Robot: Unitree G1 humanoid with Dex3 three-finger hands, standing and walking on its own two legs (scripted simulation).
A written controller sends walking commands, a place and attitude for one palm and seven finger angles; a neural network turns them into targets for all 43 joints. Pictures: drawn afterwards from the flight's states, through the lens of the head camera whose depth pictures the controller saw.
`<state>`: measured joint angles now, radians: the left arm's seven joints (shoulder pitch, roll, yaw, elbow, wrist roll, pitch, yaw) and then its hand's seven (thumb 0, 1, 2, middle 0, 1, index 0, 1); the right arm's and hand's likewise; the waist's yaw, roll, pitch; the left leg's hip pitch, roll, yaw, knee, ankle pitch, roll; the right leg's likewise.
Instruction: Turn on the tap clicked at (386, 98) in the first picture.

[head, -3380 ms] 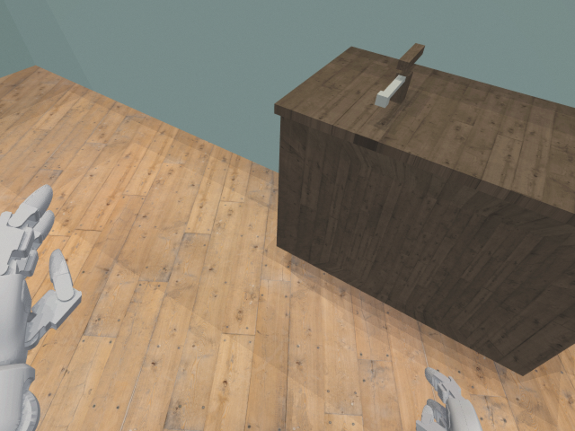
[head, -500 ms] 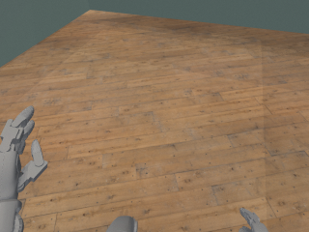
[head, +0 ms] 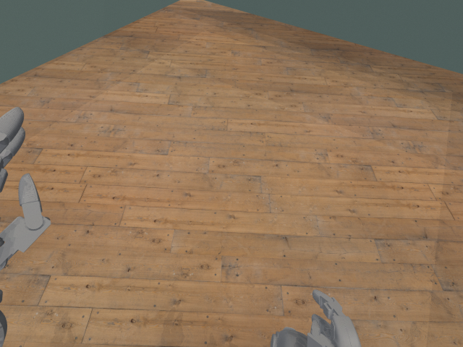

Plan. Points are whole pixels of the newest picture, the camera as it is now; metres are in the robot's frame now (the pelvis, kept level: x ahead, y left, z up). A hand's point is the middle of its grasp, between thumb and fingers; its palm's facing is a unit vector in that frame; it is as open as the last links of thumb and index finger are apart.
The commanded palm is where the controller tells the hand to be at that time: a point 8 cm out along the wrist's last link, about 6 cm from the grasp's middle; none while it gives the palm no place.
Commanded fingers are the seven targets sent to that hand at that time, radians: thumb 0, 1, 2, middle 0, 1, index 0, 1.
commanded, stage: walk around to get in front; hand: left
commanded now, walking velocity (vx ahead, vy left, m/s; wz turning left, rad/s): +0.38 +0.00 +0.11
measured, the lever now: out of the picture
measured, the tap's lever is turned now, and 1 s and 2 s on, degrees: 0 0 0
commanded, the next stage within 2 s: walk to a spot facing it in 0.92 s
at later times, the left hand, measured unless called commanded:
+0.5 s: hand (97, 146) +0.33 +0.22 +0.20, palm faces +0.47 -0.74 -0.49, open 7.4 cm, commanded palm +0.27 +0.26 +0.17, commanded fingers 0.00 0.90 0.90 -0.20 -0.30 -0.20 -0.30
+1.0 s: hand (107, 85) +0.49 +0.26 +0.19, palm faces +0.55 -0.63 -0.55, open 7.4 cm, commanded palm +0.43 +0.28 +0.17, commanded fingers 0.00 0.90 0.90 -0.20 -0.30 -0.20 -0.30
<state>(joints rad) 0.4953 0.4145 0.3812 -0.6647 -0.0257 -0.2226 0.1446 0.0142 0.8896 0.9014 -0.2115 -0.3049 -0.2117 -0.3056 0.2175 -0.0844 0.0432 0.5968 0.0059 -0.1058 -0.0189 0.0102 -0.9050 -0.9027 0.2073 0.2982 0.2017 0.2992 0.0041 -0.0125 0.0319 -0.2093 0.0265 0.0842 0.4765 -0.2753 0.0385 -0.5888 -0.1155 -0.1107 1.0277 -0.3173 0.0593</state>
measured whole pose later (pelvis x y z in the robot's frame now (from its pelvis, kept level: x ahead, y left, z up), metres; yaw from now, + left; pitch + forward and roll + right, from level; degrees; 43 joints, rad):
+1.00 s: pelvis +0.33 -0.02 -0.02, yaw +11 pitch +0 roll +0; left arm 0.48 0.45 0.43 -0.51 -0.03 -0.22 0.14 0.01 0.89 0.90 -0.21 -0.30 -0.21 -0.31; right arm 0.23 -0.12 0.02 0.60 0.01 -0.06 -0.04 0.01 -0.90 -0.90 0.21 0.30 0.20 0.30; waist 0.01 0.07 0.05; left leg -0.17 0.12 0.12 0.63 -0.42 -0.03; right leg -0.38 -0.08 -0.18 0.55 -0.21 0.02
